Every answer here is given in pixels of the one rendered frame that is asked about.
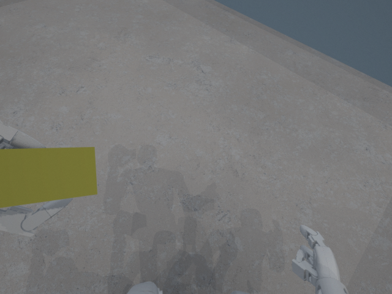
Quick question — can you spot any right robot forearm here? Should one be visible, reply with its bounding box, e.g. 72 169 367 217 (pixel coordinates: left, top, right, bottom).
315 277 349 294

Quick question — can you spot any left robot hand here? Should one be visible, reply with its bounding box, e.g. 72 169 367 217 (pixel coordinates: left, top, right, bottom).
0 120 73 237

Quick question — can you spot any right robot hand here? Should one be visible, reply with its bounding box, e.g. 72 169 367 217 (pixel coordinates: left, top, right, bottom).
292 225 341 286

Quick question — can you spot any sponge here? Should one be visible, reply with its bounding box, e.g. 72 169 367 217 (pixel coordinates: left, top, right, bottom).
0 147 97 208

